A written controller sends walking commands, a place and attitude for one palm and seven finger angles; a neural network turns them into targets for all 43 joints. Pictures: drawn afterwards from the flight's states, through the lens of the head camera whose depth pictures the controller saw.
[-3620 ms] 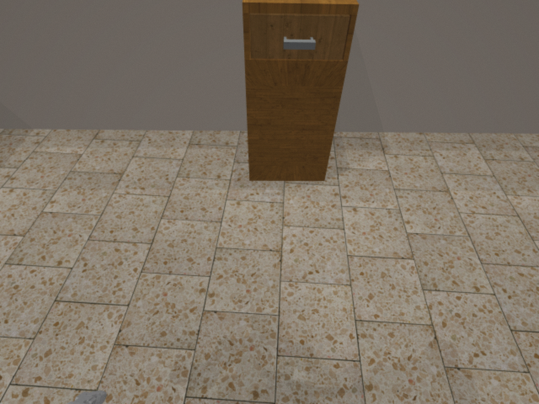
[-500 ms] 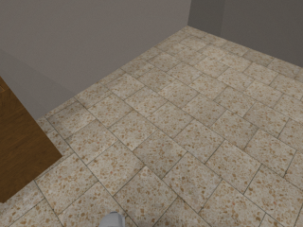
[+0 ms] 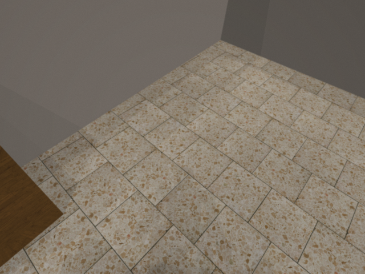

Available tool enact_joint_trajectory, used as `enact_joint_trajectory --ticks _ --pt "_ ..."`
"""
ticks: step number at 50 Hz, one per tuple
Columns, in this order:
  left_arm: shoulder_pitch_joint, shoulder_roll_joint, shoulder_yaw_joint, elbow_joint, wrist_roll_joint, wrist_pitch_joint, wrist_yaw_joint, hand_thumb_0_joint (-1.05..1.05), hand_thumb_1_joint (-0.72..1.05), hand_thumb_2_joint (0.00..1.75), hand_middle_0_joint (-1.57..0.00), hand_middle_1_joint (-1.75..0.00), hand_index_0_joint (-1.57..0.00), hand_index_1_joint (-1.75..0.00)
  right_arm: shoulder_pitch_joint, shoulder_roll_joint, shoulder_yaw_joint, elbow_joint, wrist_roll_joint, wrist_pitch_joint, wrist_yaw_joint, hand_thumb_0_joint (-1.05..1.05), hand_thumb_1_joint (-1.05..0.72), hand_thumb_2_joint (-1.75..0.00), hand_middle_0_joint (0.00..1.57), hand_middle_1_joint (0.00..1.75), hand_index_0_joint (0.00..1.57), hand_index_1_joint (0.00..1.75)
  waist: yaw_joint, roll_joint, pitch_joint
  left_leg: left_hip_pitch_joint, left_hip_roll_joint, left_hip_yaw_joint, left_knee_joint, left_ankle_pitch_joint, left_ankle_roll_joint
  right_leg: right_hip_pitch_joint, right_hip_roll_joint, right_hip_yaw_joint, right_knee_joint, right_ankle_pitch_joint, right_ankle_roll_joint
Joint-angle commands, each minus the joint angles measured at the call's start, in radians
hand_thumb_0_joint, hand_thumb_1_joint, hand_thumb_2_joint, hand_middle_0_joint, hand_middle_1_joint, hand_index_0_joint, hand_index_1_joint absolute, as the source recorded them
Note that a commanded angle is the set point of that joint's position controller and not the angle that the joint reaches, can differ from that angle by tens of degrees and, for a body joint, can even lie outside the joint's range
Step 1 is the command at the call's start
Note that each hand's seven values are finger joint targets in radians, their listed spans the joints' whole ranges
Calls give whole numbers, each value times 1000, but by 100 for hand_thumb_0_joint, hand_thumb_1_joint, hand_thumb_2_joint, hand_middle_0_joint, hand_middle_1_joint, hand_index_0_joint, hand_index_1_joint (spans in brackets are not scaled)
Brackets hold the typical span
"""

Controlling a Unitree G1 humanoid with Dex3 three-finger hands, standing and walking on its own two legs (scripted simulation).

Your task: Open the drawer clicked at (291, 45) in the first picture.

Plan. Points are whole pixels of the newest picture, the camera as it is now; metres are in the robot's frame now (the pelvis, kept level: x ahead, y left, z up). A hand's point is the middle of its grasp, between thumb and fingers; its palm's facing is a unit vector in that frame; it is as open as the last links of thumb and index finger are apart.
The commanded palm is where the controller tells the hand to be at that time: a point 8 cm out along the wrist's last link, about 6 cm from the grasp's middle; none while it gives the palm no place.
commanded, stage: turn to face it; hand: left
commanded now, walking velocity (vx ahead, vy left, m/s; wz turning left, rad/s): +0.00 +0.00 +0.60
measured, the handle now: out of the picture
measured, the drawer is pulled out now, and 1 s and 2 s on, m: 0.00 0.00 0.00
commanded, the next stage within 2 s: take the last steps up to it in 1.32 s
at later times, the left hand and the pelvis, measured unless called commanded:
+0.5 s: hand out of the picture -0.02 +0.21 -0.19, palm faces +0.36 -0.90 -0.24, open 7.4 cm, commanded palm none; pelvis +0.00 +0.00 -0.02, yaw +19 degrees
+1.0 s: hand out of the picture -0.03 +0.22 -0.16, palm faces +0.57 -0.77 -0.28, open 7.4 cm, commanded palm none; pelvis -0.01 -0.02 -0.01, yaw +35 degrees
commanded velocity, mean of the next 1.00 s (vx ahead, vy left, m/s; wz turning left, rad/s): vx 0.00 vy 0.00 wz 0.59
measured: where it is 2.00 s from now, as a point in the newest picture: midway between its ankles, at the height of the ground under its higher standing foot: outside the picture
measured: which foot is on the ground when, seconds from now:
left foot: down 0.00-0.10, up 0.12-0.50, down 0.52-1.00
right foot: up 0.00-0.08, down 0.10-0.52, up 0.54-1.00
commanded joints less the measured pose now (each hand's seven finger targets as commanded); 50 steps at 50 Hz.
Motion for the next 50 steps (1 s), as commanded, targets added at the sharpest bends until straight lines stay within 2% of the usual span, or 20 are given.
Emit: enact_joint_trajectory --ticks 1,3,4,5,6,9,11,20,23,24,25,26,27,28,30,33,42,48,49,50 --pt "46 50 19 -62 -11 -12 10 0 90 90 -20 -30 -20 -30 -4 -187 -48 -69 -4 -1 -2 0 -90 -90 20 30 20 30 31 214 -62 50 228 -276 -55 489 106 69 33 -24 -154 35 -4" --pt "108 83 28 -53 -11 -23 16 0 90 90 -20 -30 -20 -30 -26 -173 -53 -84 5 4 5 0 -90 -90 20 30 20 30 66 143 -85 -69 165 -256 31 310 39 261 -12 6 -376 225 -16" --pt "132 158 40 -52 0 -33 25 0 90 90 -20 -30 -20 -30 -15 -123 -49 -99 15 5 13 0 -90 -90 20 30 20 30 70 -50 -105 -241 72 -155 173 89 -26 423 -192 158 -422 375 -65" --pt "160 219 53 -57 5 -33 27 0 90 90 -20 -30 -20 -30 -22 -83 -42 -133 10 8 16 0 -90 -90 20 30 20 30 81 -226 -103 -353 -29 -48 369 -333 -75 434 -404 270 -438 559 -171" --pt "147 214 55 -71 -1 -34 27 0 90 90 -20 -30 -20 -30 -40 -119 -55 -129 1 30 13 0 -90 -90 20 30 20 30 87 -233 -98 -324 11 -107 547 -379 -77 311 -422 258 -460 530 -211" --pt "14 132 31 -111 -1 -26 32 0 90 90 -20 -30 -20 -30 -25 -99 -59 -100 -2 50 27 0 -90 -90 20 30 20 30 16 -86 2 -356 54 -97 745 -220 -94 209 -302 70 -441 468 -184" --pt "27 128 27 -117 2 -31 30 0 90 90 -20 -30 -20 -30 -32 -91 -57 -107 -4 55 33 0 -90 -90 20 30 20 30 17 -125 1 -359 54 -75 732 -187 -109 227 -276 -3 -424 524 -167" --pt "77 219 53 -126 16 -11 21 0 90 90 -20 -30 -20 -30 -210 -114 -46 -211 3 52 52 0 -90 -90 20 30 20 30 68 -180 -10 -221 50 17 381 -207 -98 222 -326 -80 -365 464 -173" --pt "81 242 61 -131 10 -3 12 0 90 90 -20 -30 -20 -30 -181 -147 -48 -227 0 40 51 0 -90 -90 20 30 20 30 47 -137 -58 -86 28 55 171 -95 -81 218 -314 -135 -244 462 -125" --pt "77 232 59 -133 3 2 8 0 90 90 -20 -30 -20 -30 -124 -185 -58 -221 -1 32 52 0 -90 -90 20 30 20 30 11 -44 -97 51 38 23 26 24 -68 158 -290 -162 -108 411 -84" --pt "87 191 57 -163 -5 7 0 0 90 90 -20 -30 -20 -30 -54 -306 -87 -219 -8 22 46 0 -90 -90 20 30 20 30 -31 230 -152 234 236 -262 -49 272 28 -68 -179 -199 124 111 -4" --pt "20 143 34 -219 -2 8 -3 0 90 90 -20 -30 -20 -30 10 -396 -105 -209 -2 23 39 0 -90 -90 20 30 20 30 -67 388 -154 260 440 -502 -95 588 169 -248 -78 -126 327 -343 42" --pt "-29 164 37 -220 6 23 8 0 90 90 -20 -30 -20 -30 36 -383 -101 -182 1 20 28 0 -90 -90 20 30 20 30 -79 299 -172 215 427 -490 -92 469 181 -250 -78 0 420 -303 26" --pt "-43 153 43 -212 1 21 6 0 90 90 -20 -30 -20 -30 -27 -367 -97 -200 -1 20 19 0 -90 -90 20 30 20 30 -57 289 -132 159 376 -461 -97 323 165 -280 -74 26 456 -225 24" --pt "2 167 51 -175 4 18 -9 0 90 90 -20 -30 -20 -30 -162 -303 -74 -243 -4 14 17 0 -90 -90 20 30 20 30 5 195 -81 63 267 -346 -118 204 110 -239 -75 42 451 -61 29" --pt "62 171 52 -150 4 24 -10 0 90 90 -20 -30 -20 -30 -195 -287 -68 -257 1 10 18 0 -90 -90 20 30 20 30 29 190 -83 42 207 -290 -137 191 97 -176 -55 39 384 7 38" --pt "1 157 44 -200 -5 20 4 0 90 90 -20 -30 -20 -30 -135 -295 -85 -239 -5 29 24 0 -90 -90 20 30 20 30 -3 195 -75 40 197 -461 -136 83 136 -103 6 55 136 -59 29" --pt "107 150 44 -191 -14 5 15 0 90 90 -20 -30 -20 -30 -169 -275 -93 -250 -4 42 28 0 -90 -90 20 30 20 30 48 187 -112 -85 124 -509 -65 99 89 169 58 40 -216 43 -5" --pt "139 179 50 -186 -10 -3 19 0 90 90 -20 -30 -20 -30 -181 -250 -90 -257 4 43 32 0 -90 -90 20 30 20 30 68 128 -109 -190 80 -475 1 43 46 292 16 73 -366 96 -22" --pt "160 254 66 -192 5 -12 26 0 90 90 -20 -30 -20 -30 -160 -180 -80 -271 12 44 37 0 -90 -90 20 30 20 30 76 -113 -104 -378 -43 -325 219 -162 -33 398 -215 312 -523 -42 -103"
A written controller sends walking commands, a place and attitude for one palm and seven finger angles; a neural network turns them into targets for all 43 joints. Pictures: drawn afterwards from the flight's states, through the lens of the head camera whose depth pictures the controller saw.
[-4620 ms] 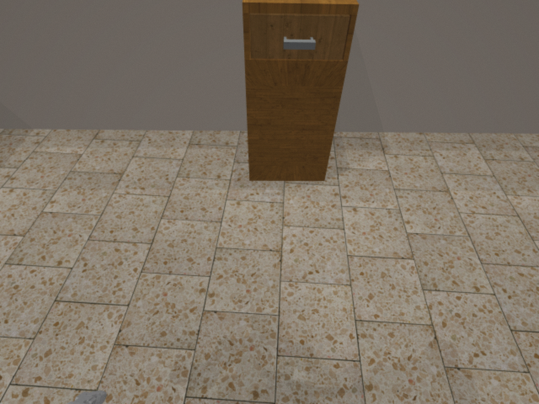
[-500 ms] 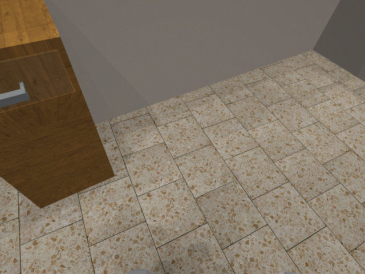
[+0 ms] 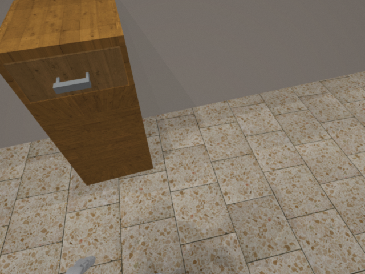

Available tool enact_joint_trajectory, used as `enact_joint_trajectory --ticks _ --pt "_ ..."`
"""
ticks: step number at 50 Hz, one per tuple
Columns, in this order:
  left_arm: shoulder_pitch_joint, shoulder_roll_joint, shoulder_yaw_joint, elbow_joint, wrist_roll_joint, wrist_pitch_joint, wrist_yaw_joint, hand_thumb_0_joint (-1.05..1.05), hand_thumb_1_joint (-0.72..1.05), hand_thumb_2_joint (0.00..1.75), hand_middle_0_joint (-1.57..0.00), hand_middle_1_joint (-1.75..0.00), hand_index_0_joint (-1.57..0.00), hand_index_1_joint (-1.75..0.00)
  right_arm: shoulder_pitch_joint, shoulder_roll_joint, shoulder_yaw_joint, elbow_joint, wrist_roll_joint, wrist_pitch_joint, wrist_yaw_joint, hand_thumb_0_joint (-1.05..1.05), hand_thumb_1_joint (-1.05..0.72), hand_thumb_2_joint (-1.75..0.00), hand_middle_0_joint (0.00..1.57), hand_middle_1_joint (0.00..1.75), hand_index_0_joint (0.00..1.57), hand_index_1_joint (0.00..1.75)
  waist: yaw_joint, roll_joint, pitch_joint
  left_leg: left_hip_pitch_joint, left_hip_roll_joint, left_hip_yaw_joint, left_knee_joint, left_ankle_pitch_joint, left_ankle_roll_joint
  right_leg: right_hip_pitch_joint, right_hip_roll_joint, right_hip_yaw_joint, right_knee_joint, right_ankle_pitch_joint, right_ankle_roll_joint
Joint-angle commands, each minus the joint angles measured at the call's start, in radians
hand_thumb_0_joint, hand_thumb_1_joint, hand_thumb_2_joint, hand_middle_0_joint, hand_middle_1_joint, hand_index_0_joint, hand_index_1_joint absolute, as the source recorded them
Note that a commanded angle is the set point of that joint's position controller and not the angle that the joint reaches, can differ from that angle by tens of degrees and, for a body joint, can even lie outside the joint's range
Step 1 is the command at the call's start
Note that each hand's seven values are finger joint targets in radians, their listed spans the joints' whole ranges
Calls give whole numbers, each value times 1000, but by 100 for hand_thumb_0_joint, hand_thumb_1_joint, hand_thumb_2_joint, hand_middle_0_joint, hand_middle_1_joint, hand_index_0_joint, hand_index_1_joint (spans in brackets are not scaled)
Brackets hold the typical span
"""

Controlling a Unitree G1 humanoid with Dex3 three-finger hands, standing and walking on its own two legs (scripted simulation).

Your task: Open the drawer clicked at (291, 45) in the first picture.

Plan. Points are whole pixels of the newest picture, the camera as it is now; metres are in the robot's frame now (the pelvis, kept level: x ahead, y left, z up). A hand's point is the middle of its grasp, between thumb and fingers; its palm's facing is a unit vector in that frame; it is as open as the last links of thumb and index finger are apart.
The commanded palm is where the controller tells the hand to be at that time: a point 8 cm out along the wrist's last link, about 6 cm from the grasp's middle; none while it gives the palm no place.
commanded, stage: turn to face it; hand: left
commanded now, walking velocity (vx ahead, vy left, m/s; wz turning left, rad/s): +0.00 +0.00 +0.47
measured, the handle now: (72, 81) +0.71 +0.41 -0.01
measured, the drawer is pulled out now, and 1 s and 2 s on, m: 0.00 0.00 0.00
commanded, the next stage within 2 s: take the last steps up to it in 0.32 s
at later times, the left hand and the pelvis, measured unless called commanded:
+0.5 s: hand out of the picture -0.06 +0.24 -0.18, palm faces +0.28 -0.93 -0.24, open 7.4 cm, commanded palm none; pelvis -0.02 +0.03 +0.00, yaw +13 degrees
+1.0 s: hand out of the picture +0.08 +0.20 -0.16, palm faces +0.29 -0.94 -0.20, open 7.4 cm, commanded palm none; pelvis +0.06 +0.01 +0.00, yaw +16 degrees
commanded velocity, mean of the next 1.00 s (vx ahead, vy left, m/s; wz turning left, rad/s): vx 0.18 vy -0.03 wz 0.14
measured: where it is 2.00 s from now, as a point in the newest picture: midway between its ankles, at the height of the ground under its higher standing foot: (171, 268)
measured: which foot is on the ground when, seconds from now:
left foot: down 0.00-0.02, up 0.04-0.40, down 0.42-0.92, up 0.94-1.00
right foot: up 0.00-0.00, down 0.02-0.42, up 0.44-0.90, down 0.92-1.00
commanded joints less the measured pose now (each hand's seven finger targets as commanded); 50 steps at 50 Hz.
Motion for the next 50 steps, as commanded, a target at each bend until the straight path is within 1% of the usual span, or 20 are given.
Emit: enact_joint_trajectory --ticks 1,2,4,6,15,18,19,20,21,22,25,28,39,43,44,45,46,47,48,50 --pt "112 257 53 -67 18 -28 24 0 90 90 -20 -30 -20 -30 -44 -103 -40 -135 3 -27 -1 0 -90 -90 20 30 20 30 66 -311 -77 -284 -11 41 383 -380 -60 196 -463 413 -430 -32 -210" --pt "65 219 53 -78 9 -34 28 0 90 90 -20 -30 -20 -30 -61 -145 -47 -122 -10 -21 0 0 -90 -90 20 30 20 30 55 -288 -58 -239 47 -1 518 -367 -46 93 -430 360 -413 51 -215" --pt "-29 156 32 -87 7 -36 26 0 90 90 -20 -30 -20 -30 -6 -128 -47 -76 -6 -8 10 0 -90 -90 20 30 20 30 -9 -177 -11 -207 78 30 664 -255 -59 34 -324 183 -350 193 -184" --pt "-14 129 21 -77 10 -46 22 0 90 90 -20 -30 -20 -30 15 -104 -35 -52 -4 -7 14 0 -90 -90 20 30 20 30 -5 -184 -12 -196 90 75 675 -202 -80 78 -271 56 -302 345 -167" --pt "167 200 37 29 25 -38 17 0 90 90 -20 -30 -20 -30 -123 -68 2 -55 11 -19 4 0 -90 -90 20 30 20 30 93 -257 -50 -41 86 178 268 -319 -79 204 -314 15 -216 629 -198" --pt "131 207 42 43 18 -32 18 0 90 90 -20 -30 -20 -30 -44 -77 6 -27 12 -32 -3 0 -90 -90 20 30 20 30 48 -256 -94 111 75 205 27 -180 -65 186 -289 -30 -131 612 -148" --pt "117 193 39 48 10 -27 17 0 90 90 -20 -30 -20 -30 -6 -96 3 -12 11 -40 -3 0 -90 -90 20 30 20 30 23 -203 -107 219 92 196 -114 -52 -55 131 -267 -66 -64 537 -105" --pt "140 150 33 35 1 -21 13 0 90 90 -20 -30 -20 -30 21 -171 -11 -11 3 -53 -6 0 -90 -90 20 30 20 30 11 -1 -153 383 229 55 -171 162 -7 -17 -203 -124 81 340 -46" --pt "134 83 11 6 -1 -18 8 0 90 90 -20 -30 -20 -30 55 -253 -27 -7 -1 -54 -10 0 -90 -90 20 30 20 30 -2 256 -142 454 457 -195 -159 539 115 -229 -102 -141 232 -181 10" --pt "72 86 4 13 8 -7 16 0 90 90 -20 -30 -20 -30 85 -247 -25 18 -3 -51 -20 0 -90 -90 20 30 20 30 -36 250 -147 361 472 -177 -189 434 169 -185 -95 -58 351 -286 0" --pt "56 84 5 64 15 -14 -10 0 90 90 -20 -30 -20 -30 7 -168 2 12 -9 -63 -37 0 -90 -90 20 30 20 30 2 168 -30 275 379 -134 -264 33 153 -262 -91 -21 472 -122 -15" --pt "92 67 -7 105 18 -27 -25 0 90 90 -20 -30 -20 -30 45 -139 12 35 -3 -88 -39 0 -90 -90 20 30 20 30 9 131 -17 310 326 -75 -296 38 136 -257 -81 -38 418 -33 -12" --pt "-22 29 -12 102 14 -43 -37 0 90 90 -20 -30 -20 -30 164 -125 0 116 -11 -104 -41 0 -90 -90 20 30 20 30 -18 103 59 274 361 -104 -340 -101 155 -187 -79 -56 105 -1 -19" --pt "94 15 -1 150 13 -58 -37 0 90 90 -20 -30 -20 -30 138 -117 3 138 -11 -101 -42 0 -90 -90 20 30 20 30 49 76 28 167 314 -38 -215 -109 105 65 -29 -106 -102 110 -35" --pt "165 46 6 174 15 -67 -33 0 90 90 -20 -30 -20 -30 144 -96 7 144 -6 -103 -39 0 -90 -90 20 30 20 30 78 -10 -2 89 266 -5 -102 -134 75 219 -36 -77 -184 134 -50" --pt "265 103 18 210 22 -80 -25 0 90 90 -20 -30 -20 -30 153 -48 18 139 2 -110 -35 0 -90 -90 20 30 20 30 119 -162 -53 -64 179 106 122 -195 32 398 -189 105 -262 7 -103" --pt "363 184 35 229 18 -82 -16 0 90 90 -20 -30 -20 -30 115 -7 30 99 6 -113 -29 0 -90 -90 20 30 20 30 156 -347 -59 -247 86 199 377 -423 3 472 -385 404 -389 -43 -204" --pt "381 186 32 231 4 -84 -10 0 90 90 -20 -30 -20 -30 78 -65 18 85 1 -104 -25 0 -90 -90 20 30 20 30 165 -302 -57 -263 124 117 525 -433 14 369 -410 480 -463 -200 -246" --pt "311 153 27 219 6 -82 -6 0 90 90 -20 -30 -20 -30 34 -56 6 85 0 -100 -20 0 -90 -90 20 30 20 30 139 -235 29 -295 155 100 615 -349 16 255 -400 469 -506 -323 -255" --pt "191 74 8 187 10 -86 3 0 90 90 -20 -30 -20 -30 73 -30 4 113 -9 -89 -9 0 -90 -90 20 30 20 30 63 -91 74 -249 203 103 622 -211 2 130 -334 281 -498 -207 -222"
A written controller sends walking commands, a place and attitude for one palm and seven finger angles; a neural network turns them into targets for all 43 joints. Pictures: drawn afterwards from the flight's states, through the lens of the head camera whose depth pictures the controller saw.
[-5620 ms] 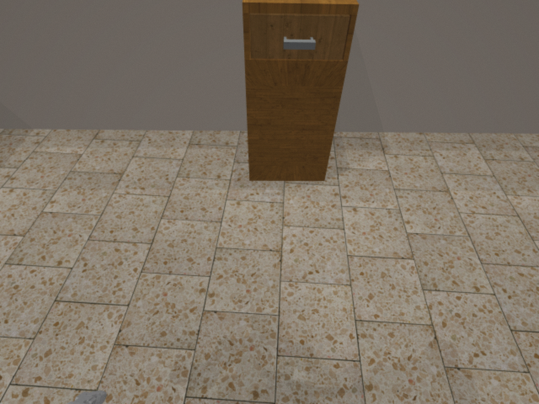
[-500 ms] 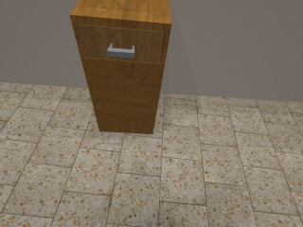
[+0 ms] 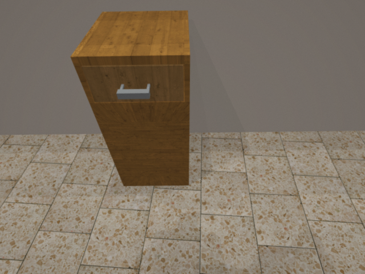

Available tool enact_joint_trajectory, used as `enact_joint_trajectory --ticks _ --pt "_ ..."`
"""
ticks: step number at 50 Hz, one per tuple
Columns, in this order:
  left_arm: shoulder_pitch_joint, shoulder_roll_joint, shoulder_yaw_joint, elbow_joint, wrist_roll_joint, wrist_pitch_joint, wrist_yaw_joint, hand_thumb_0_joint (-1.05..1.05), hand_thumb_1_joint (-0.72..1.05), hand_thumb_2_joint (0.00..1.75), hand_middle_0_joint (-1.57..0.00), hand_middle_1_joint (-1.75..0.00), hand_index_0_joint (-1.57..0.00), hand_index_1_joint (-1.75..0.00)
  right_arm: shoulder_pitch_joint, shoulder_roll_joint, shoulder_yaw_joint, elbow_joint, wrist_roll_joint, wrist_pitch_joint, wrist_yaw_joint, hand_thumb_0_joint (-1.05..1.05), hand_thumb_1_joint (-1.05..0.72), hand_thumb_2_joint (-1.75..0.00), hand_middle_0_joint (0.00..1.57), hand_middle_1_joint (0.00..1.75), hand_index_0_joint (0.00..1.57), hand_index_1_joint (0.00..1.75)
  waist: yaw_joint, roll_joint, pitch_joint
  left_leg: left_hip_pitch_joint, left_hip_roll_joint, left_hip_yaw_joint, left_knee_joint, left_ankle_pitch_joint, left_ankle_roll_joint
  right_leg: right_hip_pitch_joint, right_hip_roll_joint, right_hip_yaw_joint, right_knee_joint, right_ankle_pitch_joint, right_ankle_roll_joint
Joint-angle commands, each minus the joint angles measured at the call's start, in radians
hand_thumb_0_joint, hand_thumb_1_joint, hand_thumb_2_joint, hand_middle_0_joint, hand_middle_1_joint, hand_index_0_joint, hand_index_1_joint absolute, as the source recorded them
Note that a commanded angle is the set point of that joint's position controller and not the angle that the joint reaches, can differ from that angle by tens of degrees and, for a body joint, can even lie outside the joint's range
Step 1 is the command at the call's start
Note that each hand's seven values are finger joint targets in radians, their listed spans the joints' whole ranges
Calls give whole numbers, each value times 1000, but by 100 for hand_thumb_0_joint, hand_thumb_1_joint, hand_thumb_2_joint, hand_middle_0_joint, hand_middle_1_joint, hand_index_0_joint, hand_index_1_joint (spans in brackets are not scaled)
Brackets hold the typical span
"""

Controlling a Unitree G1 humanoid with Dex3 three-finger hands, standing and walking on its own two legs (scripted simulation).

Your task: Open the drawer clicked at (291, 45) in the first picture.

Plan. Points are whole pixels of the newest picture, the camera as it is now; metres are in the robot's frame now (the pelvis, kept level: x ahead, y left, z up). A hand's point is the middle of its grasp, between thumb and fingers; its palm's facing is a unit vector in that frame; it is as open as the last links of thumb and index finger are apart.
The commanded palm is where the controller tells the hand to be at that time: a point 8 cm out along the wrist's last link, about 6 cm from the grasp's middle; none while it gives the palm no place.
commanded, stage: take the last steps up to it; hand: left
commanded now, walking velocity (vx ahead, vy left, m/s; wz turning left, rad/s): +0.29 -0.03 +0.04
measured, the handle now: (134, 90) +0.73 +0.21 -0.01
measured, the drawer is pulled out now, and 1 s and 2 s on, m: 0.00 0.00 0.00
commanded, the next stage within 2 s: come to a stop and stand still in 0.42 s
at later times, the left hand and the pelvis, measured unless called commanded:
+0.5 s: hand out of the picture +0.10 +0.20 -0.18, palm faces +0.07 -0.99 -0.12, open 7.4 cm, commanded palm none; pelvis +0.15 +0.04 +0.00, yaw -1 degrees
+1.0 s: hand (119, 229) +0.27 +0.20 -0.16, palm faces +0.04 -0.97 -0.22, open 7.4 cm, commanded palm none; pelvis +0.19 +0.02 +0.00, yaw +1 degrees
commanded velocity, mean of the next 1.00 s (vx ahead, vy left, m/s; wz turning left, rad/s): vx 0.02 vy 0.00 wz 0.00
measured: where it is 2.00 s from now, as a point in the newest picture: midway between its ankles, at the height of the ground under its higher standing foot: outside the picture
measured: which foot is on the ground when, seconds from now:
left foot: up 0.00-0.32, down 0.34-0.78, up 0.80-1.00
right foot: down 0.00-0.36, up 0.38-0.70, down 0.72-1.00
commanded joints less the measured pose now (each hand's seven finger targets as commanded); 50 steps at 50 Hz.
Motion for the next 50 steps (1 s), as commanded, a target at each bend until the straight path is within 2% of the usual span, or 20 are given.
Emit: enact_joint_trajectory --ticks 1,4,12,14,15,16,17,18,19,21,24,30,32,34,35,37,39,42,46,50 --pt "127 112 22 11 -1 -5 28 0 90 90 -20 -30 -20 -30 -97 -44 -17 -116 -12 -37 16 0 -90 -90 20 30 20 30 30 -96 91 -311 93 -17 198 146 -15 51 -292 319 -434 -192 -106" --pt "144 95 12 28 2 -19 28 0 90 90 -20 -30 -20 -30 -69 -13 -17 -110 -10 -28 21 0 -90 -90 20 30 20 30 6 -132 88 -271 91 19 102 200 -32 34 -243 198 -434 -11 -108" --pt "230 120 14 81 3 -21 25 0 90 90 -20 -30 -20 -30 -238 -2 -5 -172 -2 -53 32 0 -90 -90 20 30 20 30 48 -151 94 -177 61 81 -225 231 -28 90 -237 149 -350 201 -115" --pt "226 116 15 88 3 -13 27 0 90 90 -20 -30 -20 -30 -207 -11 -5 -162 -2 -61 27 0 -90 -90 20 30 20 30 27 -135 85 -63 44 97 -314 253 -22 66 -225 140 -289 194 -94" --pt "213 113 15 88 -1 -9 27 0 90 90 -20 -30 -20 -30 -148 -22 -6 -143 -4 -66 22 0 -90 -90 20 30 20 30 -6 -108 67 48 24 114 -382 291 -21 30 -198 108 -219 200 -75" --pt "218 92 11 87 -4 -4 26 0 90 90 -20 -30 -20 -30 -57 -57 -12 -111 -7 -74 14 0 -90 -90 20 30 20 30 -41 -34 26 197 34 88 -447 305 -14 -18 -151 76 -58 225 -52" --pt "257 45 5 75 -9 -1 21 0 90 90 -20 -30 -20 -30 44 -149 -31 -88 -18 -81 2 0 -90 -90 20 30 20 30 -66 160 -57 367 226 -153 -521 332 53 -167 -59 15 187 44 -4" --pt "254 27 -1 50 -10 -4 17 0 90 90 -20 -30 -20 -30 125 -226 -44 -76 -12 -74 -6 0 -90 -90 20 30 20 30 -75 297 -113 420 414 -397 -641 375 143 -283 20 -13 437 -320 26" --pt "213 57 2 40 -2 11 23 0 90 90 -20 -30 -20 -30 88 -220 -42 -84 -6 -63 -15 0 -90 -90 20 30 20 30 -70 249 -87 300 425 -421 -704 177 157 -293 -13 77 578 -331 12" --pt "151 49 8 43 2 14 10 0 90 90 -20 -30 -20 -30 -53 -131 -23 -125 -5 -65 -15 0 -90 -90 20 30 20 30 -30 106 54 106 358 -306 -755 64 146 -330 -78 106 631 -174 16" --pt "205 11 8 67 6 28 4 0 90 90 -20 -30 -20 -30 -110 -65 -8 -133 -4 -84 -20 0 -90 -90 20 30 20 30 25 66 21 40 276 -112 -754 265 111 -226 -94 94 526 -71 39" --pt "165 -13 -11 47 -3 53 23 0 90 90 -20 -30 -20 -30 -136 -70 6 -130 -3 -72 -28 0 -90 -90 20 30 20 30 40 65 -14 65 238 3 -659 689 122 -101 -69 76 202 -11 76" --pt "145 10 -11 39 -4 57 29 0 90 90 -20 -30 -20 -30 -143 -87 1 -115 -1 -58 -30 0 -90 -90 20 30 20 30 39 93 -15 88 234 10 -602 718 111 -46 -55 54 78 17 79" --pt "159 57 -3 42 -4 56 34 0 90 90 -20 -30 -20 -30 -146 -84 -5 -103 7 -42 -28 0 -90 -90 20 30 20 30 56 77 -1 44 195 24 -549 593 61 41 -53 50 -66 144 77" --pt "157 93 1 38 0 51 38 0 90 90 -20 -30 -20 -30 -140 -63 -5 -103 10 -38 -26 0 -90 -90 20 30 20 30 58 14 4 23 150 34 -505 508 24 70 -83 105 -125 281 64" --pt "110 167 13 10 1 50 41 0 90 90 -20 -30 -20 -30 -97 -33 -7 -107 15 -24 -14 0 -90 -90 20 30 20 30 25 -49 4 -22 52 67 -437 248 -24 69 -217 207 -102 557 -7" --pt "92 207 28 -1 -3 49 46 0 90 90 -20 -30 -20 -30 -68 -24 -12 -104 12 6 -17 0 -90 -90 20 30 20 30 23 -263 -65 6 2 97 -269 80 -50 54 -307 298 -159 666 -102" --pt "43 193 37 -32 4 60 56 0 90 90 -20 -30 -20 -30 -104 -32 -21 -123 14 20 -21 0 -90 -90 20 30 20 30 47 -232 -68 -93 -14 -1 10 -87 -47 89 -337 295 -173 753 -178" --pt "-11 200 53 -68 13 69 60 0 90 90 -20 -30 -20 -30 -108 -23 -20 -144 15 21 -15 0 -90 -90 20 30 20 30 41 -212 -92 -82 -14 -12 -57 -59 -58 96 -310 240 -170 642 -155" --pt "-38 189 53 -76 5 78 54 0 90 90 -20 -30 -20 -30 -23 -18 -11 -127 10 6 -13 0 -90 -90 20 30 20 30 5 -205 -104 97 -26 41 -418 173 -53 1 -239 217 -140 311 -78"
